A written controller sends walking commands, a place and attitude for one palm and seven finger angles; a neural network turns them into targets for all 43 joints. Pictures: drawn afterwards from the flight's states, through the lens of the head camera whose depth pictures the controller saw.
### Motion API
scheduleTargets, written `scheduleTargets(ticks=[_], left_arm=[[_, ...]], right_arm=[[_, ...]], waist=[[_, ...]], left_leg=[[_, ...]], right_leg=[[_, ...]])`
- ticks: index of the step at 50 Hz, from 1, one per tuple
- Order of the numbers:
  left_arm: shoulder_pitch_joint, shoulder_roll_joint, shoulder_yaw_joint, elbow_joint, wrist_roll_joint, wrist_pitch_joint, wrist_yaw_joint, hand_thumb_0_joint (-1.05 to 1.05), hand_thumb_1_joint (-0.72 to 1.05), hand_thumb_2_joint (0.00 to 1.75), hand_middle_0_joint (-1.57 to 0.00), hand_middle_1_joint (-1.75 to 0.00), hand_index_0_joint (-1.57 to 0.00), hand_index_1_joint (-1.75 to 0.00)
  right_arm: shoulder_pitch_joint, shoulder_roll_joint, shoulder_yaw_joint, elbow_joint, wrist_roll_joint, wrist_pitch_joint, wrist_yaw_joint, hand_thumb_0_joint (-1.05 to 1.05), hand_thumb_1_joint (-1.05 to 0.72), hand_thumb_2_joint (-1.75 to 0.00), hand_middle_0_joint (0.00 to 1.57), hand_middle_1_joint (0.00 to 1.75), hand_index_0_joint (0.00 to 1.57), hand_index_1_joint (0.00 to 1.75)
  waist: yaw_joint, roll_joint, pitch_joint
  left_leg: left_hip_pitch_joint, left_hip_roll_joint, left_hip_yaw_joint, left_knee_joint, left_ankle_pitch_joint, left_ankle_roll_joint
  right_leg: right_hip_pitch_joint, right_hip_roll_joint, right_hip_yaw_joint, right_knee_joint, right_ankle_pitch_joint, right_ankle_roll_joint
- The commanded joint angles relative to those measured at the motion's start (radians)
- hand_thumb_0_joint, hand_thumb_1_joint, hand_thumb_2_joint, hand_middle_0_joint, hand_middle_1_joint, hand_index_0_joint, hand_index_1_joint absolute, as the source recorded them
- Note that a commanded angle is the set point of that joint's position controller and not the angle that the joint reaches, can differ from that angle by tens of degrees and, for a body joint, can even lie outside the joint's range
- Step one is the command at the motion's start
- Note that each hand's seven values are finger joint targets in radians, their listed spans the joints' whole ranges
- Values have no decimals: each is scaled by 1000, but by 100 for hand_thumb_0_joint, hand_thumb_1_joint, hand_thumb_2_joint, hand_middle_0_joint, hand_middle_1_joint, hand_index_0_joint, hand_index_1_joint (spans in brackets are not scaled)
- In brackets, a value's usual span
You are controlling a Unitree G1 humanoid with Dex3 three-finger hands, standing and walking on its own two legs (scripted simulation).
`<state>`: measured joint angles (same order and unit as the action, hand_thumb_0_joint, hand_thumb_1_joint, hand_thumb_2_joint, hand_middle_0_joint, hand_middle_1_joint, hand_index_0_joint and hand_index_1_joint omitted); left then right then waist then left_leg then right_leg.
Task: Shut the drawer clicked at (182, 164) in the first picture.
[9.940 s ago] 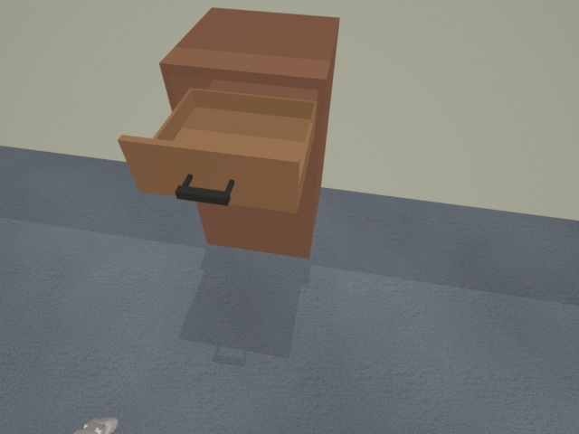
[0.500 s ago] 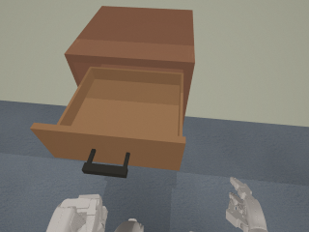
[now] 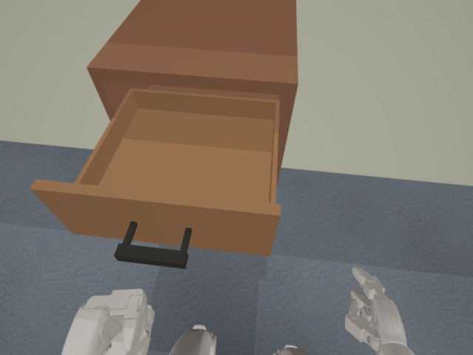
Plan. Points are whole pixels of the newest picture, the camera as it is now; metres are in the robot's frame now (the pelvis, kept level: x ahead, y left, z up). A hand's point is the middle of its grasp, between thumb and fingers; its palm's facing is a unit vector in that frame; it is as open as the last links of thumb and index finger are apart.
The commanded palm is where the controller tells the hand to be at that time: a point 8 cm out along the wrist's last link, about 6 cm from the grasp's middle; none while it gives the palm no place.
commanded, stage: bring the fist close to the handle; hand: left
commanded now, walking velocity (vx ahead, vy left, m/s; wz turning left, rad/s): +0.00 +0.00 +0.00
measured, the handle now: (155, 243) +0.30 +0.17 +0.01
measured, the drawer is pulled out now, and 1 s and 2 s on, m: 0.30 0.30 0.24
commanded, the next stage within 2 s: push the drawer shut in 1.10 s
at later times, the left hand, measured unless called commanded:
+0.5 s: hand (162, 313) +0.18 +0.12 +0.03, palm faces -0.09 -1.00 +0.02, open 3.3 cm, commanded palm +0.16 +0.18 +0.03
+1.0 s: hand (162, 302) +0.20 +0.13 +0.01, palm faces -0.05 -1.00 +0.01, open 3.3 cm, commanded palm +0.18 +0.18 +0.01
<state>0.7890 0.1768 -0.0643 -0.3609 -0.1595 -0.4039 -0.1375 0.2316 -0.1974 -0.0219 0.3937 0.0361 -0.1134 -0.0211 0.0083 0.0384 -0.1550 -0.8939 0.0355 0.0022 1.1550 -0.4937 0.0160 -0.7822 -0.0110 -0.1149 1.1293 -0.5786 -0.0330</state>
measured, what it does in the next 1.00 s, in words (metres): stands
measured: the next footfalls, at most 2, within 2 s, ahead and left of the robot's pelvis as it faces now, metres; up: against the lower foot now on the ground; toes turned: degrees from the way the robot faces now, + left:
none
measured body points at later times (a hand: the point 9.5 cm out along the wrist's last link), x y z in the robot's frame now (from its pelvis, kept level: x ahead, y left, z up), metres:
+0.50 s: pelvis +0.00 +0.01 -0.02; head +0.07 +0.02 +0.42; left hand +0.18 +0.18 +0.03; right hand +0.20 -0.22 -0.09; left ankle +0.04 +0.11 -0.65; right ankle -0.01 -0.10 -0.65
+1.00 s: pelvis +0.00 +0.02 -0.03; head +0.08 +0.03 +0.41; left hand +0.20 +0.19 +0.02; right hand +0.19 -0.21 -0.11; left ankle +0.04 +0.11 -0.65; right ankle -0.01 -0.10 -0.65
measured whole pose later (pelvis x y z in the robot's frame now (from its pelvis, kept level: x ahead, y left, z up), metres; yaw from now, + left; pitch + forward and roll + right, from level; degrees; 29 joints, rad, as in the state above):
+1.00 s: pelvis +0.00 +0.02 -0.03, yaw -1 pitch +20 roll -3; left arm 0.55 0.15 -0.09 -0.19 -0.11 -0.45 -0.04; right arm 0.20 -0.20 0.00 0.42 0.00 -0.05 0.00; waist -0.02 0.03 -0.19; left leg -1.12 0.04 0.01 1.32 -0.55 0.04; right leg -1.00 -0.02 -0.10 1.28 -0.63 -0.01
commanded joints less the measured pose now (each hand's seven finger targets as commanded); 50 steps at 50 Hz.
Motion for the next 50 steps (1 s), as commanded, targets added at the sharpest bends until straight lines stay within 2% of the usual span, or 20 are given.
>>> scheduleTargets(ticks=[1,3,6,8,9,13,16,19,20,23,25,28,30,33,35,40,43,47,48,50], left_arm=[[46,22,26,-185,-21,-91,-10,0,90,90,-140,-160,-140,-160],[24,26,27,-124,-12,-79,-18,0,90,90,-140,-160,-140,-160],[16,29,35,-95,-10,-69,-32,0,90,90,-140,-160,-140,-160],[-12,59,70,-84,-7,-68,-23,0,90,90,-140,-160,-140,-160],[-6,38,59,-93,-9,-73,-19,0,90,90,-140,-160,-140,-160],[-59,50,79,-109,-14,-111,10,0,90,90,-140,-160,-140,-160],[-71,3,17,-100,-5,-136,14,0,90,90,-140,-160,-140,-160],[-93,2,4,-48,8,-131,13,0,90,90,-140,-160,-140,-160],[-104,-12,-23,-46,14,-130,8,0,90,90,-140,-160,-140,-160],[-128,22,10,3,33,-110,19,0,90,90,-140,-160,-140,-160],[-175,6,-13,-26,40,-112,33,0,90,90,-140,-160,-140,-160],[-234,37,24,-49,47,-128,74,0,90,90,-140,-160,-140,-160],[-229,13,17,-38,42,-137,89,0,90,90,-140,-160,-140,-160],[-233,8,12,7,47,-136,90,0,90,90,-140,-160,-140,-160],[-243,-18,-27,20,52,-129,78,0,90,90,-140,-160,-140,-160],[-210,14,-14,-33,48,-90,62,0,90,90,-140,-160,-140,-160],[-218,35,17,-44,45,-88,80,0,90,90,-140,-160,-140,-160],[-209,-12,-14,-21,42,-108,96,0,90,90,-140,-160,-140,-160],[-206,0,1,-7,43,-111,98,0,90,90,-140,-160,-140,-160],[-198,-22,-40,-18,49,-123,86,0,90,90,-140,-160,-140,-160]], right_arm=[[-72,-105,-43,-159,3,-60,-5,0,-90,-90,20,30,20,30],[-84,-111,-44,-147,3,-53,-10,0,-90,-90,20,30,20,30],[-83,-115,-46,-144,2,-44,-12,0,-90,-90,20,30,20,30],[-89,-114,-46,-136,0,-37,-16,0,-90,-90,20,30,20,30],[-88,-111,-46,-141,-1,-36,-15,0,-90,-90,20,30,20,30],[-87,-108,-44,-126,-10,-40,-13,0,-90,-90,20,30,20,30],[-84,-113,-43,-124,-14,-51,-1,0,-90,-90,20,30,20,30],[-82,-124,-44,-118,-15,-45,2,0,-90,-90,20,30,20,30],[-84,-127,-43,-124,-17,-45,3,0,-90,-90,20,30,20,30],[-92,-130,-44,-122,-18,-28,-1,0,-90,-90,20,30,20,30],[-90,-129,-36,-137,-19,-23,3,0,-90,-90,20,30,20,30],[-89,-129,-35,-131,-27,-18,-1,0,-90,-90,20,30,20,30],[-83,-124,-32,-131,-30,-16,4,0,-90,-90,20,30,20,30],[-84,-129,-31,-118,-32,-12,10,0,-90,-90,20,30,20,30],[-84,-134,-29,-121,-31,-9,15,0,-90,-90,20,30,20,30],[-77,-135,-32,-140,-25,11,13,0,-90,-90,20,30,20,30],[-85,-130,-30,-137,-25,20,9,0,-90,-90,20,30,20,30],[-82,-125,-29,-135,-28,17,13,0,-90,-90,20,30,20,30],[-84,-126,-30,-129,-28,18,11,0,-90,-90,20,30,20,30],[-80,-129,-30,-136,-29,14,15,0,-90,-90,20,30,20,30]], waist=[[-20,-24,-148],[-32,-63,-113],[-28,-73,-140],[-20,-70,-144],[-17,-57,-152],[-12,-12,-187],[-25,13,-200],[-41,-26,-185],[-45,-30,-191],[-40,-46,-179],[-40,-23,-194],[-30,-10,-240],[-27,-14,-267],[-30,-6,-271],[-40,-1,-271],[-28,-6,-308],[-21,3,-286],[-39,-26,-247],[-36,-32,-239],[-44,-18,-250]], left_leg=[[139,-27,-29,-135,208,24],[109,-24,-35,-128,186,24],[95,-25,-33,-116,190,23],[83,-24,-33,-110,196,22],[88,-25,-29,-110,197,22],[96,-22,-34,-98,221,20],[107,-19,-41,-88,227,18],[71,-16,-50,-74,191,19],[63,-18,-50,-66,182,19],[31,-16,-51,-57,150,18],[34,-17,-56,-60,128,16],[40,-13,-61,-47,140,15],[47,-14,-59,-41,156,12],[35,-14,-63,-28,172,9],[35,-12,-66,-23,167,9],[59,-13,-66,-38,200,11],[56,-13,-66,-40,204,9],[36,-14,-68,-35,169,8],[30,-13,-71,-37,178,8],[43,-12,-71,-33,181,8]], right_leg=[[45,17,79,-191,244,10],[30,18,87,-198,222,12],[33,15,89,-179,234,14],[36,15,94,-171,237,11],[32,16,90,-166,235,10],[3,21,72,-132,251,5],[-44,23,54,-102,242,2],[-73,24,54,-94,209,4],[-80,22,57,-87,204,5],[-104,24,62,-80,168,3],[-123,22,56,-65,139,1],[-142,26,53,-42,137,-2],[-141,26,50,-33,152,-2],[-153,30,51,-23,168,-4],[-170,26,46,-15,166,-3],[-122,24,48,-23,203,-4],[-130,28,46,-23,200,-5],[-155,30,39,-27,172,-1],[-153,31,39,-25,176,-4],[-167,28,37,-18,176,-2]])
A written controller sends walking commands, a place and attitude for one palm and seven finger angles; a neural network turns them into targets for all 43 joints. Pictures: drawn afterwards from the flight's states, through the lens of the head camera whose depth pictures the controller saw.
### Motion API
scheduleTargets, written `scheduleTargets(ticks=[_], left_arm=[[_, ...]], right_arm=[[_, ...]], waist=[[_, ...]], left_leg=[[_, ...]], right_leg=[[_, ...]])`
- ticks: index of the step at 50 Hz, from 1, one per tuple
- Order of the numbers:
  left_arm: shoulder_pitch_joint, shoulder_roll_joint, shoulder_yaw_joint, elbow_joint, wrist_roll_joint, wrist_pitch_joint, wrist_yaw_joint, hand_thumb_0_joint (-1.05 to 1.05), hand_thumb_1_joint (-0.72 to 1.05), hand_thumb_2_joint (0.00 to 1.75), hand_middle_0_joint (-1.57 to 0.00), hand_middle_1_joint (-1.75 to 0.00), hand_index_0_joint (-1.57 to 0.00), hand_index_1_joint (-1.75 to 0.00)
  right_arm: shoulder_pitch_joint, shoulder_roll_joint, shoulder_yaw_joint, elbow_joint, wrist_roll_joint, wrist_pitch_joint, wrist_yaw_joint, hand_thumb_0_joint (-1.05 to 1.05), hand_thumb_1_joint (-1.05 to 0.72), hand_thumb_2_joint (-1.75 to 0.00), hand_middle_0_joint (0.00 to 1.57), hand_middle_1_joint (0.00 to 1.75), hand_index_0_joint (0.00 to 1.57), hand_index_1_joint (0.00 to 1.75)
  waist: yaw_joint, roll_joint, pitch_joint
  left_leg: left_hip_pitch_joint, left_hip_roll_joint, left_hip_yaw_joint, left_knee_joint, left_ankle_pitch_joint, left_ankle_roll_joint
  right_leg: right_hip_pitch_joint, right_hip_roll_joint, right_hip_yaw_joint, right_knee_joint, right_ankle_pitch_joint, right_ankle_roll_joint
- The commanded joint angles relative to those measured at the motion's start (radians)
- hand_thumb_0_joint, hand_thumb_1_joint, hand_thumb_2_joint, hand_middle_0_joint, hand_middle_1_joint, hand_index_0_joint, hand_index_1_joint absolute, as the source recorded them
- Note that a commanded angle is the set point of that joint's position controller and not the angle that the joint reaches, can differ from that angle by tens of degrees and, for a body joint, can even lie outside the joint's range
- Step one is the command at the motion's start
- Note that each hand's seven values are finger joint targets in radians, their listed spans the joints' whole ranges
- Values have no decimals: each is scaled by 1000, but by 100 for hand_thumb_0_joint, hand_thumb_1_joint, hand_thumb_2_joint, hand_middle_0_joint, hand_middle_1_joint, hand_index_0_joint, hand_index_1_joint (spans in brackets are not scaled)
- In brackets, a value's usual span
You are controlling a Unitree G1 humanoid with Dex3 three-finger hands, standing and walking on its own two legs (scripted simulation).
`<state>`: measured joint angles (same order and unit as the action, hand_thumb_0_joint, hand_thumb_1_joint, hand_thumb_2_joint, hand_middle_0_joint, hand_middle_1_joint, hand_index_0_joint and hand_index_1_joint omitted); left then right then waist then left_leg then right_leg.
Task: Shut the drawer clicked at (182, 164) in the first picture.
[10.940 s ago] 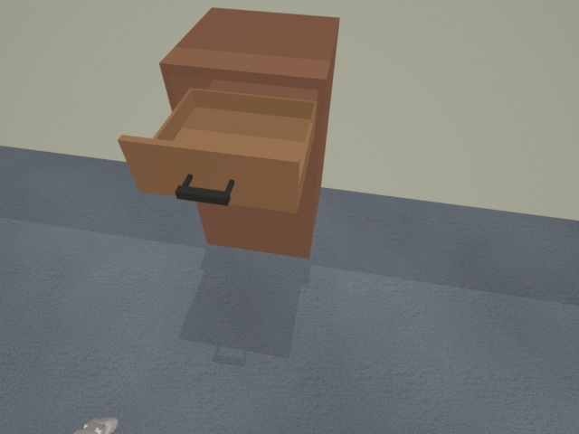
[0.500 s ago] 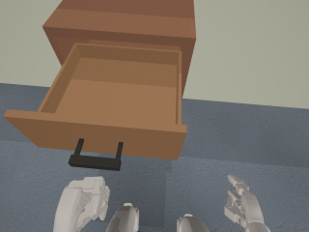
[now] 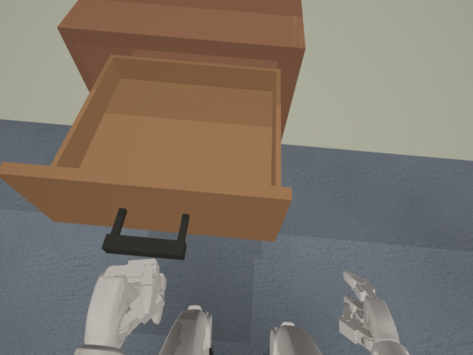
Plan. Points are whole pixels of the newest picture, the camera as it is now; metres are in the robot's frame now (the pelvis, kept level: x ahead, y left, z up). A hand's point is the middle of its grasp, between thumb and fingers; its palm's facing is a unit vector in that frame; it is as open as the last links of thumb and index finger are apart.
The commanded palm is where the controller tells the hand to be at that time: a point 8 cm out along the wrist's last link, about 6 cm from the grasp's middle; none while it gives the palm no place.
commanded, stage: bring the fist close to the handle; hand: left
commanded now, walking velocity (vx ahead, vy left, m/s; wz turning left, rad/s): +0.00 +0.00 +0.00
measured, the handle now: (149, 232) +0.30 +0.16 +0.04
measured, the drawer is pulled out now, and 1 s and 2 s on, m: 0.30 0.24 0.12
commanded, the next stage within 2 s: push the drawer shut in 0.10 s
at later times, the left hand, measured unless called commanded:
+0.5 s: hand (171, 289) +0.22 +0.11 +0.04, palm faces -0.06 -1.00 -0.01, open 3.2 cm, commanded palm +0.21 +0.16 +0.04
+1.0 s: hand (175, 251) +0.27 +0.11 +0.04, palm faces -0.10 -0.99 -0.03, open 2.9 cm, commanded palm +0.27 +0.16 +0.04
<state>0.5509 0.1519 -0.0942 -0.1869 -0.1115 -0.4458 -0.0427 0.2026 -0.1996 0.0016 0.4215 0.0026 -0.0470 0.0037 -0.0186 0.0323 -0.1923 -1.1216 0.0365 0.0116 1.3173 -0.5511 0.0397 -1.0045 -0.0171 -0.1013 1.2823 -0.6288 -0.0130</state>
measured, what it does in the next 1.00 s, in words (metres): stands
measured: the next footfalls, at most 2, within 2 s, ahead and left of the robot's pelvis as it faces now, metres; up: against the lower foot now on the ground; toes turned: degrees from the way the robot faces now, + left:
none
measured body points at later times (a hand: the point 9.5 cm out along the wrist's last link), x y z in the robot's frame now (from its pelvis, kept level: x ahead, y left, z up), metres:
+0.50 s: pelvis +0.00 -0.01 +0.00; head +0.09 +0.00 +0.44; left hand +0.21 +0.16 +0.05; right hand +0.19 -0.23 -0.08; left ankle +0.04 +0.09 -0.62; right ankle +0.00 -0.12 -0.62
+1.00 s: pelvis -0.02 -0.01 +0.00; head +0.07 +0.01 +0.44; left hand +0.27 +0.17 +0.04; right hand +0.16 -0.24 -0.09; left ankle +0.04 +0.09 -0.62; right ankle +0.00 -0.12 -0.62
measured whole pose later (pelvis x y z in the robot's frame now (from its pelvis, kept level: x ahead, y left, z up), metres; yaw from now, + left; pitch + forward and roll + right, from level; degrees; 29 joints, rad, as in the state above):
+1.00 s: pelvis -0.02 -0.01 +0.00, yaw +1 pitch +19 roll -4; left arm 0.10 0.21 -0.06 0.11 -0.12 -0.38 -0.04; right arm 0.19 -0.24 0.03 0.51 0.01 -0.06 -0.02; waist -0.04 0.04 -0.16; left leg -1.13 0.04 -0.01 1.30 -0.50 0.03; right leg -1.01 -0.01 -0.13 1.26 -0.59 -0.03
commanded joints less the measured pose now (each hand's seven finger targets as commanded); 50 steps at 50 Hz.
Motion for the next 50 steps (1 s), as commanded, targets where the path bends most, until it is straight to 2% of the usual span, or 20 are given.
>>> scheduleTargets(ticks=[1,4,5,8,10,13,15,20,24,28,30,32,33,36,41,43,44,46,48,50], left_arm=[[39,9,-7,-196,-1,-86,-15,0,90,90,-140,-160,-140,-160],[51,19,-18,-210,9,-89,-23,0,90,90,-140,-160,-140,-160],[36,21,-23,-223,8,-90,-23,0,90,90,-140,-160,-140,-160],[40,48,13,-218,13,-87,-9,0,90,90,-140,-160,-140,-160],[52,24,-6,-227,13,-86,-2,0,90,90,-140,-160,-140,-160],[-19,42,20,-199,16,-77,17,0,90,90,-140,-160,-140,-160],[-73,32,3,-194,20,-83,18,0,90,90,-140,-160,-140,-160],[-104,32,-3,-188,16,-73,7,0,90,90,-140,-160,-140,-160],[-155,48,17,-167,11,-46,11,0,90,90,-140,-160,-140,-160],[-305,52,7,-148,17,-58,24,0,90,90,-140,-160,-140,-160],[-337,62,26,-115,15,-67,25,0,90,90,-140,-160,-140,-160],[-407,54,9,-111,13,-75,24,0,90,90,-140,-160,-140,-160],[-419,83,38,-95,12,-73,28,0,90,90,-140,-160,-140,-160],[-475,90,50,-77,2,-66,20,0,90,90,-140,-160,-140,-160],[-581,86,50,-18,-8,-18,14,0,90,90,-140,-160,-140,-160],[-607,110,81,24,-12,0,18,0,90,90,-140,-160,-140,-160],[-613,90,72,43,-16,7,17,0,90,90,-140,-160,-140,-160],[-668,97,85,67,-21,11,17,0,90,90,-140,-160,-140,-160],[-712,99,87,85,-22,11,19,0,90,90,-140,-160,-140,-160],[-725,89,91,115,-23,6,22,0,90,90,-140,-160,-140,-160]], right_arm=[[-49,-127,-55,-162,5,-54,-9,0,-90,-90,20,30,20,30],[-47,-127,-54,-168,5,-50,-9,0,-90,-90,20,30,20,30],[-45,-128,-54,-172,6,-50,-9,0,-90,-90,20,30,20,30],[-49,-127,-55,-168,5,-43,-13,0,-90,-90,20,30,20,30],[-52,-123,-54,-178,5,-43,-8,0,-90,-90,20,30,20,30],[-48,-126,-49,-166,2,-36,-13,0,-90,-90,20,30,20,30],[-45,-132,-45,-167,1,-40,-15,0,-90,-90,20,30,20,30],[-38,-138,-41,-163,1,-47,-15,0,-90,-90,20,30,20,30],[-31,-145,-40,-155,3,-43,-21,0,-90,-90,20,30,20,30],[-33,-150,-34,-128,-2,-54,-30,0,-90,-90,20,30,20,30],[-29,-153,-34,-113,-1,-59,-32,0,-90,-90,20,30,20,30],[-35,-154,-31,-103,-3,-65,-32,0,-90,-90,20,30,20,30],[-35,-159,-32,-96,-3,-66,-34,0,-90,-90,20,30,20,30],[-35,-164,-32,-84,0,-67,-35,0,-90,-90,20,30,20,30],[-38,-173,-29,-70,7,-58,-37,0,-90,-90,20,30,20,30],[-34,-177,-27,-60,9,-54,-39,0,-90,-90,20,30,20,30],[-36,-174,-26,-59,8,-52,-38,0,-90,-90,20,30,20,30],[-35,-179,-26,-52,10,-50,-39,0,-90,-90,20,30,20,30],[-37,-180,-25,-44,9,-52,-37,0,-90,-90,20,30,20,30],[-37,-179,-26,-42,9,-50,-33,0,-90,-90,20,30,20,30]], waist=[[-16,-9,-223],[-11,18,-222],[-17,3,-231],[-7,11,-228],[-5,20,-233],[-22,-15,-205],[-36,-20,-202],[-23,24,-257],[-38,-1,-245],[-68,-15,-209],[-66,-15,-213],[-72,3,-226],[-70,3,-225],[-63,14,-264],[-69,18,-265],[-65,17,-255],[-64,5,-256],[-68,-9,-254],[-63,26,-257],[-59,15,-260]], left_leg=[[269,-14,-76,-189,239,-14],[278,-14,-81,-196,244,-15],[274,-14,-81,-191,239,-13],[280,-13,-83,-194,247,-15],[285,-15,-81,-195,243,-17],[253,-15,-83,-186,211,-14],[238,-17,-79,-175,182,-12],[271,-17,-76,-179,217,-14],[268,-15,-73,-178,214,-10],[230,-15,-74,-159,154,-6],[225,-15,-72,-156,139,-8],[228,-18,-73,-156,124,-6],[220,-17,-73,-154,123,-5],[238,-19,-68,-159,127,-5],[257,-20,-70,-184,103,-3],[254,-20,-70,-191,105,-2],[256,-21,-69,-199,103,-3],[258,-21,-69,-204,97,-3],[274,-22,-71,-213,103,-4],[293,-22,-76,-228,103,-8]], right_leg=[[62,33,29,-173,233,-22],[60,31,28,-168,224,-25],[64,31,30,-168,227,-23],[56,34,29,-164,227,-25],[53,32,26,-162,223,-24],[46,38,32,-174,208,-22],[37,35,37,-177,188,-20],[58,32,42,-177,216,-24],[67,33,46,-197,227,-19],[31,31,54,-208,164,-16],[28,32,58,-209,147,-17],[22,29,62,-211,133,-18],[21,30,63,-211,129,-19],[43,27,72,-222,133,-18],[53,26,70,-245,118,-15],[61,28,71,-254,117,-17],[70,27,66,-257,118,-16],[70,27,68,-263,113,-13],[62,26,63,-259,122,-16],[60,26,54,-257,126,-16]])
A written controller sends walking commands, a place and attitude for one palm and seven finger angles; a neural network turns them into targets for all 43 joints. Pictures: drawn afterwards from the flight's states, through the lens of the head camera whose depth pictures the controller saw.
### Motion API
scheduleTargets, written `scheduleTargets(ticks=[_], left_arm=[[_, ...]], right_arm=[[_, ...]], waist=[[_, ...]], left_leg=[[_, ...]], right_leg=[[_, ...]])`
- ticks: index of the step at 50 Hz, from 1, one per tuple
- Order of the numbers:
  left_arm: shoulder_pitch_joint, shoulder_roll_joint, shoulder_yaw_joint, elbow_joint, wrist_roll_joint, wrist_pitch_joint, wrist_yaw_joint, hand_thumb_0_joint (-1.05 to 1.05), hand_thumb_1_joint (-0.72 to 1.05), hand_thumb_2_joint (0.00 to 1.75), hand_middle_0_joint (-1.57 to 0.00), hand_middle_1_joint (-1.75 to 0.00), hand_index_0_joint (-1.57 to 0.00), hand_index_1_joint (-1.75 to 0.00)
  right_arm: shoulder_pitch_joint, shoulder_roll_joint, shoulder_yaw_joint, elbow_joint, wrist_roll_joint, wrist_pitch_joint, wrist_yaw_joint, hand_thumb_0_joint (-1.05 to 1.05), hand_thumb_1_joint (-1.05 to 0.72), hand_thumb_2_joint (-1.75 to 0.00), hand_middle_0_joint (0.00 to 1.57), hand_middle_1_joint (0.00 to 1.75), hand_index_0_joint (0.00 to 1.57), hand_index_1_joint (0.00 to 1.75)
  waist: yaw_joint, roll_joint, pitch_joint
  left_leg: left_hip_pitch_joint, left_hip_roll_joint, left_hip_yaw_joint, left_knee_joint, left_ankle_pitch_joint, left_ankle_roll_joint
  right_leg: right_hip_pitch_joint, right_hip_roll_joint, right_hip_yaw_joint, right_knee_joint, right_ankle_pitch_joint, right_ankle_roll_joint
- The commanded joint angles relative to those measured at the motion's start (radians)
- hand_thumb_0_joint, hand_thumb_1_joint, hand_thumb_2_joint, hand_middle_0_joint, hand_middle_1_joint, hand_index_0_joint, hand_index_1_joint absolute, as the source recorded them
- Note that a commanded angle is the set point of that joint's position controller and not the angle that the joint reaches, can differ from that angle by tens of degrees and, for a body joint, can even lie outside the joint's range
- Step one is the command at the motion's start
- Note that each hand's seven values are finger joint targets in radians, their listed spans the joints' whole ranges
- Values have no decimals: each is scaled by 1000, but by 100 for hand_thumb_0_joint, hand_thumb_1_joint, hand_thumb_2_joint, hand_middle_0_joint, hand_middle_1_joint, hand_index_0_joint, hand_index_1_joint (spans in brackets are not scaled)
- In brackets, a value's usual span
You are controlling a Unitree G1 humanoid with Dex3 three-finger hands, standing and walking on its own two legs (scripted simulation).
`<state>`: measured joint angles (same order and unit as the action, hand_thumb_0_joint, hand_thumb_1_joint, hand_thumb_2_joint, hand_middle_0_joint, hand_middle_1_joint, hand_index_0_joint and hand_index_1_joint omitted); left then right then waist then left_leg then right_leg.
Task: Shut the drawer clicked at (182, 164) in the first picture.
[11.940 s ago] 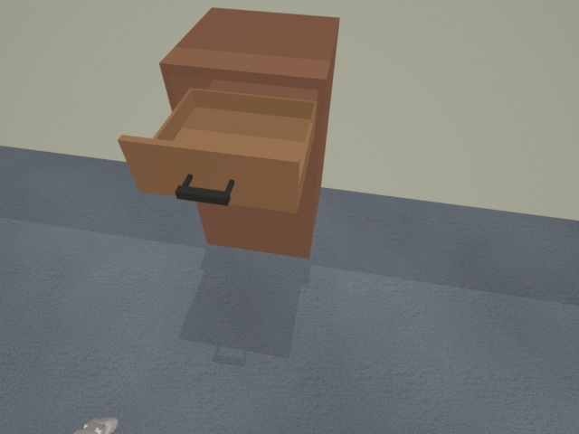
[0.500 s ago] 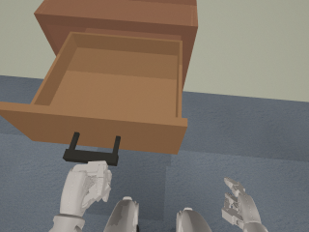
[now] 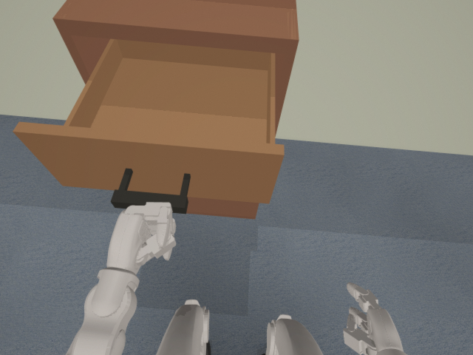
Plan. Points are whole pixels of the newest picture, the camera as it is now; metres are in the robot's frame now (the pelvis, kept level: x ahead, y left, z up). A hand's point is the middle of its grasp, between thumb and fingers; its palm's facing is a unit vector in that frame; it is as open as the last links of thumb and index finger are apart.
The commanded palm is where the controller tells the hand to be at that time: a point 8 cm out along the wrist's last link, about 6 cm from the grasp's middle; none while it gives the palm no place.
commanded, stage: push the drawer shut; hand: left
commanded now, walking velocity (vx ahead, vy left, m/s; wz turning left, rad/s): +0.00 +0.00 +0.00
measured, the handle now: (153, 189) +0.37 +0.16 +0.04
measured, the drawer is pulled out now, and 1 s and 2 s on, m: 0.24 0.12 0.00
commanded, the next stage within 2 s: none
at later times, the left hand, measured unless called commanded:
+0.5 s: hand (178, 202) +0.35 +0.12 +0.03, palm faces -0.10 -0.99 -0.04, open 2.7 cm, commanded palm +0.36 +0.16 +0.04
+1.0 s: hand (186, 170) +0.42 +0.11 +0.03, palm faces -0.05 -1.00 -0.05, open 2.8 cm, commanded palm +0.41 +0.15 +0.04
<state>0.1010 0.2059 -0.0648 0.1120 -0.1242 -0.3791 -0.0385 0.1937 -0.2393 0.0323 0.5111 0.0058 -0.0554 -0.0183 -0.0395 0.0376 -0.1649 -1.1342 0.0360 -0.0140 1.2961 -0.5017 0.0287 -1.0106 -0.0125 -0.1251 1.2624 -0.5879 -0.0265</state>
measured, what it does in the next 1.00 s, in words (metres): stands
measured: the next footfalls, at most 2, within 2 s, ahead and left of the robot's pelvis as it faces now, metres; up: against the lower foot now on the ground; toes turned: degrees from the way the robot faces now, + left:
none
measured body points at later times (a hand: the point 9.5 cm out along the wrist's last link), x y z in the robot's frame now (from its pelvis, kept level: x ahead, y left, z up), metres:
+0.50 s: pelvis +0.00 +0.02 +0.00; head +0.10 +0.04 +0.44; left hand +0.35 +0.17 +0.04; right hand +0.15 -0.23 -0.10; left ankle +0.06 +0.10 -0.62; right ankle +0.01 -0.11 -0.62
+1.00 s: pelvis +0.00 +0.01 +0.00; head +0.12 +0.02 +0.44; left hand +0.41 +0.16 +0.04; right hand +0.09 -0.25 -0.11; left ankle +0.06 +0.10 -0.62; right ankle +0.01 -0.11 -0.62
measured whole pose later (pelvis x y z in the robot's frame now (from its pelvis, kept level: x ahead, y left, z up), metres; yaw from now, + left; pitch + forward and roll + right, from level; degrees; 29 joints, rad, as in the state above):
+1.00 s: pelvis +0.00 +0.01 +0.00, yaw -1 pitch +22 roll -3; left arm -0.46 0.19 0.06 0.69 -0.08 -0.49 0.03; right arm 0.24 -0.25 0.01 0.62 -0.01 0.03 0.01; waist -0.09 0.03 -0.14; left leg -1.16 0.03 0.02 1.25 -0.48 0.04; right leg -1.06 -0.02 -0.09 1.24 -0.56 -0.01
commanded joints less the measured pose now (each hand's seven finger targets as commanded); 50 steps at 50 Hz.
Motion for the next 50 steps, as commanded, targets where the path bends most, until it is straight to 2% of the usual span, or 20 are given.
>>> scheduleTargets(ticks=[1,5,6,11,13,17,18,20,23,24,25,27,28,32,39,42,43,48,49,50], left_arm=[[-291,25,51,-174,-8,-64,20,0,90,90,-140,-160,-140,-160],[-356,17,52,-112,0,-73,34,0,90,90,-140,-160,-140,-160],[-380,3,36,-117,4,-79,37,0,90,90,-140,-160,-140,-160],[-474,-16,16,-55,25,-89,56,0,90,90,-140,-160,-140,-160],[-509,12,41,-35,32,-92,64,0,90,90,-140,-160,-140,-160],[-581,-6,29,-9,38,-94,73,0,90,90,-140,-160,-140,-160],[-583,14,50,19,40,-89,79,0,90,90,-140,-160,-140,-160],[-630,-2,37,43,40,-87,79,0,90,90,-140,-160,-140,-160],[-669,31,75,102,39,-86,84,0,90,90,-140,-160,-140,-160],[-704,15,59,90,41,-91,83,0,90,90,-140,-160,-140,-160],[-715,-5,47,113,39,-88,82,0,90,90,-140,-160,-140,-160],[-740,9,67,139,37,-88,84,0,90,90,-140,-160,-140,-160],[-745,29,87,168,39,-88,85,0,90,90,-140,-160,-140,-160],[-790,24,95,185,34,-102,81,0,90,90,-140,-160,-140,-160],[-860,47,130,268,33,-130,79,0,90,90,-140,-160,-140,-160],[-939,35,119,316,37,-146,80,0,90,90,-140,-160,-140,-160],[-954,60,143,346,41,-150,83,0,90,90,-140,-160,-140,-160],[-1023,100,178,362,43,-178,80,0,90,90,-140,-160,-140,-160],[-1027,118,195,364,45,-181,78,0,90,90,-140,-160,-140,-160],[-1032,96,178,371,43,-181,73,0,90,90,-140,-160,-140,-160]], right_arm=[[-28,-140,-56,-129,5,-41,-9,0,-90,-90,20,30,20,30],[-17,-145,-60,-116,3,-34,-2,0,-90,-90,20,30,20,30],[-18,-145,-61,-115,2,-33,0,0,-90,-90,20,30,20,30],[-3,-152,-66,-98,-1,-19,9,0,-90,-90,20,30,20,30],[7,-158,-67,-89,-2,-14,8,0,-90,-90,20,30,20,30],[12,-158,-69,-76,-3,-1,11,0,-90,-90,20,30,20,30],[17,-162,-69,-71,-3,4,10,0,-90,-90,20,30,20,30],[18,-160,-67,-65,-2,11,10,0,-90,-90,20,30,20,30],[26,-166,-67,-53,-2,20,4,0,-90,-90,20,30,20,30],[24,-163,-66,-53,-3,20,5,0,-90,-90,20,30,20,30],[31,-160,-68,-48,-4,22,7,0,-90,-90,20,30,20,30],[38,-162,-69,-40,-4,27,7,0,-90,-90,20,30,20,30],[45,-166,-69,-37,-5,30,6,0,-90,-90,20,30,20,30],[56,-163,-73,-29,-6,37,10,0,-90,-90,20,30,20,30],[81,-162,-76,-15,-8,50,17,0,-90,-90,20,30,20,30],[92,-161,-77,2,-8,53,17,0,-90,-90,20,30,20,30],[98,-165,-79,8,-10,53,16,0,-90,-90,20,30,20,30],[118,-167,-82,19,-13,53,15,0,-90,-90,20,30,20,30],[123,-166,-81,22,-14,54,14,0,-90,-90,20,30,20,30],[123,-161,-81,21,-12,56,17,0,-90,-90,20,30,20,30]], waist=[[-38,19,-278],[-46,-11,-275],[-47,10,-285],[-60,4,-294],[-60,-8,-306],[-60,29,-341],[-64,5,-338],[-72,14,-325],[-77,-8,-324],[-75,31,-348],[-80,25,-347],[-79,33,-350],[-81,10,-354],[-76,36,-391],[-83,24,-381],[-107,0,-356],[-111,-6,-342],[-109,25,-418],[-99,40,-439],[-103,44,-444]], left_leg=[[317,-21,-54,-214,58,1],[326,-17,-65,-227,48,-1],[341,-17,-68,-227,55,-2],[374,-13,-88,-239,45,-6],[376,-11,-93,-241,49,-7],[423,-8,-105,-249,56,-14],[413,-8,-106,-248,56,-11],[414,-8,-106,-251,50,-12],[406,-7,-107,-249,55,-11],[431,-6,-109,-249,71,-15],[437,-7,-110,-249,72,-15],[438,-8,-109,-250,74,-17],[431,-7,-110,-247,88,-15],[467,-4,-104,-242,145,-20],[437,-9,-83,-229,189,-15],[412,-10,-80,-224,146,-12],[394,-11,-77,-219,136,-8],[410,-14,-63,-204,166,-6],[417,-15,-61,-202,186,-9],[421,-16,-58,-202,187,-9]], right_leg=[[58,21,73,-234,92,-5],[44,21,65,-230,90,-3],[33,20,62,-224,97,-3],[-2,18,54,-211,100,-2],[-1,19,53,-205,105,-3],[-20,16,51,-197,117,-3],[-19,19,50,-199,117,-2],[-23,18,50,-202,118,-2],[-23,22,50,-203,120,-2],[-34,19,49,-194,129,-3],[-36,19,49,-198,132,-2],[-33,20,48,-200,136,-3],[-31,22,48,-198,141,-3],[-23,22,51,-200,172,-4],[2,28,59,-208,200,-4],[-15,28,62,-215,176,0],[-21,30,64,-214,170,1],[1,31,76,-211,192,2],[14,31,80,-209,206,-1],[17,31,81,-213,207,0]])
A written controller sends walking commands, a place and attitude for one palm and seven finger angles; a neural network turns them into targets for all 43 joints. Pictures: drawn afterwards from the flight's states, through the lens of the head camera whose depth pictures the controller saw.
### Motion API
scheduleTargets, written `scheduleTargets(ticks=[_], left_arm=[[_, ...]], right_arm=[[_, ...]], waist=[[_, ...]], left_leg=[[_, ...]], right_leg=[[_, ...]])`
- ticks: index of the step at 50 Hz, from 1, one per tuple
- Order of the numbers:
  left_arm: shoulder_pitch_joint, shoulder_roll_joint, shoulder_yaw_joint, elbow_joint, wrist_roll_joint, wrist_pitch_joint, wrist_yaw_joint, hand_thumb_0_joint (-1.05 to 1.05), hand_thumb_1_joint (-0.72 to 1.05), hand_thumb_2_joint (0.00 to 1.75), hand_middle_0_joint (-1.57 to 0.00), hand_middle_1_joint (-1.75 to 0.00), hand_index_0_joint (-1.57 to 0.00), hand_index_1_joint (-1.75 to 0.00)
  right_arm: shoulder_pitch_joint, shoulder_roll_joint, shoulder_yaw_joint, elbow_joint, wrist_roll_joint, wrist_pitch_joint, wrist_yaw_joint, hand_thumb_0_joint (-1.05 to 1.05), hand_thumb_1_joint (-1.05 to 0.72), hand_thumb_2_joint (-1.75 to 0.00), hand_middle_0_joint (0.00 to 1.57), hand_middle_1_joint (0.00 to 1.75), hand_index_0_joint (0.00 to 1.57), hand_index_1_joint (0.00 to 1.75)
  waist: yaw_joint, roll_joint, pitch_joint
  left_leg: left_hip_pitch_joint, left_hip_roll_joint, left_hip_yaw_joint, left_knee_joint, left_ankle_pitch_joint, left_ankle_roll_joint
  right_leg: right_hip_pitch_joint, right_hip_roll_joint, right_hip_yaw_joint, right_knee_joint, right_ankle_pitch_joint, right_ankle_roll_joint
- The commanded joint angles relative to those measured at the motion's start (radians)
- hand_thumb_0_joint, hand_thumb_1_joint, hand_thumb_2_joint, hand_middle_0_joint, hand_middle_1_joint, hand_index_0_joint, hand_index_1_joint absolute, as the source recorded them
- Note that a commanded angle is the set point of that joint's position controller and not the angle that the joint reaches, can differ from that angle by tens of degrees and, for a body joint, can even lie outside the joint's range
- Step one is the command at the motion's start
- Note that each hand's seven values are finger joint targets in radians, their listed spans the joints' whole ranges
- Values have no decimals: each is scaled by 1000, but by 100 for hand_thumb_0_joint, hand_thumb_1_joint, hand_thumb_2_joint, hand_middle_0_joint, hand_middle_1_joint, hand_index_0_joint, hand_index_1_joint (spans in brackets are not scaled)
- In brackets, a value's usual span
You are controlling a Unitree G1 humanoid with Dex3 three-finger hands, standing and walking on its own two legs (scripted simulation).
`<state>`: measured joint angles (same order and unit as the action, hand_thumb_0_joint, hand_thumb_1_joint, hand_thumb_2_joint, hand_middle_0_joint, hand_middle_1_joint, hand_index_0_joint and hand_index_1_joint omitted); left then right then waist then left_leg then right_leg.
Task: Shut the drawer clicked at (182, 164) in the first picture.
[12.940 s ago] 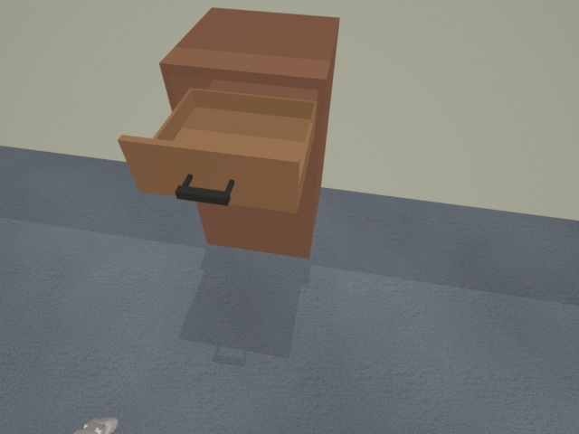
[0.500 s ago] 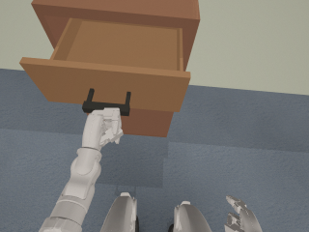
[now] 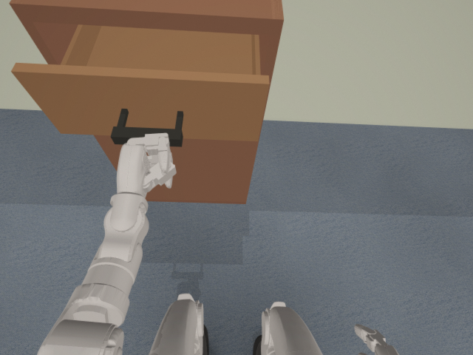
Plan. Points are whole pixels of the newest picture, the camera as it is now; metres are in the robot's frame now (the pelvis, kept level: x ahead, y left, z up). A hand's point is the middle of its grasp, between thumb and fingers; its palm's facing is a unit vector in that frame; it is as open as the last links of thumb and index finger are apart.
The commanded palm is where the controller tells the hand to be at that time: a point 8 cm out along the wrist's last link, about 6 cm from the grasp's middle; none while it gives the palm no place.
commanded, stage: push the drawer shut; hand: left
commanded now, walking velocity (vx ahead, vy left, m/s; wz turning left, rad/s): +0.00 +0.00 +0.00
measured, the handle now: (150, 126) +0.50 +0.15 +0.04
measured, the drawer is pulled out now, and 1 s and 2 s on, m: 0.12 0.00 0.00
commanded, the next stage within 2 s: pull the fist back off the drawer in 1.18 s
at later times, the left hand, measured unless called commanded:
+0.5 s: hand (175, 135) +0.48 +0.11 +0.03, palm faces -0.03 -1.00 -0.06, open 3.0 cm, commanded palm +0.47 +0.15 +0.04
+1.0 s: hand (177, 110) +0.54 +0.11 +0.03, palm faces -0.04 -1.00 -0.05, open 3.0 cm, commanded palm +0.53 +0.14 +0.04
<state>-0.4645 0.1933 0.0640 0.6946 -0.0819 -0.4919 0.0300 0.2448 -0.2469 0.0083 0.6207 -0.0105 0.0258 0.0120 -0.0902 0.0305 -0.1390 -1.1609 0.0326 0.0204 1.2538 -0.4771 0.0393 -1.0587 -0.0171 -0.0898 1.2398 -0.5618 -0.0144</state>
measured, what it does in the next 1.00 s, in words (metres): stands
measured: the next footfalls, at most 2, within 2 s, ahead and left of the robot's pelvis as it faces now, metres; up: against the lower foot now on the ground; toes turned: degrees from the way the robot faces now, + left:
none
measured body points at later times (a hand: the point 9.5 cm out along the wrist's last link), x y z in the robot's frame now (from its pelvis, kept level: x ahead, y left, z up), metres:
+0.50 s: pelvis +0.00 -0.01 -0.01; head +0.13 +0.00 +0.42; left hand +0.47 +0.16 +0.04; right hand +0.05 -0.27 -0.13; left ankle +0.06 +0.10 -0.62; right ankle +0.02 -0.12 -0.62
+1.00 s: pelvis +0.00 +0.01 -0.02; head +0.16 +0.03 +0.40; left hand +0.53 +0.16 +0.04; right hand -0.01 -0.26 -0.13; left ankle +0.06 +0.10 -0.62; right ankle +0.02 -0.12 -0.62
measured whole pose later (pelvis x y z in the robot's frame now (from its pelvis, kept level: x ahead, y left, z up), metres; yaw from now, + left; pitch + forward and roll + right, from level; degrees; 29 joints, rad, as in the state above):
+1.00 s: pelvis +0.00 +0.01 -0.02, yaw -2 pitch +28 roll -5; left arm -0.99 0.38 0.29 1.19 0.00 -0.51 -0.02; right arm 0.36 -0.25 0.03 0.65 -0.06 0.04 0.04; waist -0.21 0.05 -0.14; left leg -1.33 0.06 0.01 1.33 -0.49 0.05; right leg -1.22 0.01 -0.09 1.29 -0.55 -0.01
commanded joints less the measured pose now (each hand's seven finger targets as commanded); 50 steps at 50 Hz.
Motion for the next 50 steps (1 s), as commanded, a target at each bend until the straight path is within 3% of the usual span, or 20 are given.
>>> scheduleTargets(ticks=[1,7,8,12,15,16,19,22,25,27,29,31,34,37,45,49,50], left_arm=[[-488,112,50,-206,-2,-70,3,0,90,90,-140,-160,-140,-160],[-577,179,115,-91,-11,-71,-10,0,90,90,-140,-160,-140,-160],[-600,204,126,-91,-11,-78,-17,0,90,90,-140,-160,-140,-160],[-673,184,118,-46,-13,-90,-30,0,90,90,-140,-160,-140,-160],[-716,229,150,5,-11,-94,-40,0,90,90,-140,-160,-140,-160],[-740,213,134,12,-10,-95,-45,0,90,90,-140,-160,-140,-160],[-763,250,172,41,-4,-96,-50,0,90,90,-140,-160,-140,-160],[-813,220,152,58,-5,-96,-53,0,90,90,-140,-160,-140,-160],[-819,284,205,111,2,-92,-51,0,90,90,-140,-160,-140,-160],[-855,273,193,143,10,-91,-49,0,90,90,-140,-160,-140,-160],[-896,270,189,175,21,-89,-48,0,90,90,-140,-160,-140,-160],[-928,338,234,152,27,-96,-44,0,90,90,-140,-160,-140,-160],[-951,316,216,156,36,-97,-51,0,90,90,-140,-160,-140,-160],[-966,328,227,209,40,-82,-47,0,90,90,-140,-160,-140,-160],[-1085,361,237,267,69,-70,-29,0,90,90,-140,-160,-140,-160],[-1138,386,245,254,84,-69,-25,0,90,90,-140,-160,-140,-160],[-1147,390,247,257,86,-68,-24,0,90,90,-140,-160,-140,-160]], right_arm=[[75,-154,-58,-83,5,-24,-14,0,-90,-90,20,30,20,30],[94,-155,-53,-64,6,-28,-22,0,-90,-90,20,30,20,30],[100,-155,-51,-65,6,-33,-23,0,-90,-90,20,30,20,30],[114,-152,-51,-53,3,-37,-21,0,-90,-90,20,30,20,30],[133,-159,-49,-46,0,-35,-21,0,-90,-90,20,30,20,30],[139,-157,-50,-44,-1,-36,-19,0,-90,-90,20,30,20,30],[160,-164,-53,-40,-7,-36,-14,0,-90,-90,20,30,20,30],[171,-161,-56,-36,-9,-33,-8,0,-90,-90,20,30,20,30],[187,-171,-54,-31,-12,-27,-7,0,-90,-90,20,30,20,30],[192,-168,-52,-29,-13,-25,-5,0,-90,-90,20,30,20,30],[207,-174,-51,-22,-17,-23,-1,0,-90,-90,20,30,20,30],[218,-180,-51,-24,-22,-20,-2,0,-90,-90,20,30,20,30],[235,-178,-50,-25,-27,-11,6,0,-90,-90,20,30,20,30],[246,-184,-51,-21,-29,-2,10,0,-90,-90,20,30,20,30],[279,-194,-44,-8,-41,6,15,0,-90,-90,20,30,20,30],[296,-199,-43,-8,-48,8,20,0,-90,-90,20,30,20,30],[301,-200,-44,-5,-49,11,20,0,-90,-90,20,30,20,30]], waist=[[-59,51,-463],[-80,-18,-419],[-77,11,-421],[-90,49,-444],[-98,44,-447],[-104,50,-452],[-96,78,-500],[-115,70,-493],[-115,29,-491],[-127,32,-462],[-142,51,-452],[-132,83,-504],[-132,132,-550],[-151,91,-511],[-183,123,-496],[-186,187,-553],[-191,173,-556]], left_leg=[[447,-11,-92,-157,165,-19],[318,-19,-65,-136,94,-5],[318,-20,-64,-135,94,-6],[344,-20,-65,-125,107,-7],[337,-16,-70,-118,115,-6],[339,-17,-70,-115,122,-4],[369,-15,-77,-109,162,-6],[370,-14,-76,-104,164,-3],[328,-12,-75,-95,156,0],[308,-14,-75,-95,131,1],[325,-13,-84,-95,124,1],[342,-9,-86,-88,153,1],[410,-5,-101,-87,215,-5],[375,-3,-104,-87,185,-2],[378,3,-131,-79,161,-3],[429,7,-148,-73,200,-7],[435,11,-155,-73,200,-8]], right_leg=[[63,36,46,-194,186,-11],[116,39,82,-224,144,-1],[112,40,82,-215,144,-4],[80,40,79,-209,151,-4],[68,44,79,-202,157,-4],[66,45,81,-201,162,-4],[57,48,73,-184,188,-8],[44,50,71,-188,190,-5],[58,54,76,-188,184,-3],[39,55,75,-190,162,-3],[-4,57,65,-183,151,-4],[5,58,67,-171,169,-7],[-24,62,55,-155,204,-11],[-30,65,53,-165,185,-9],[-115,69,39,-144,158,-10],[-145,67,32,-127,175,-14],[-150,68,31,-127,175,-14]])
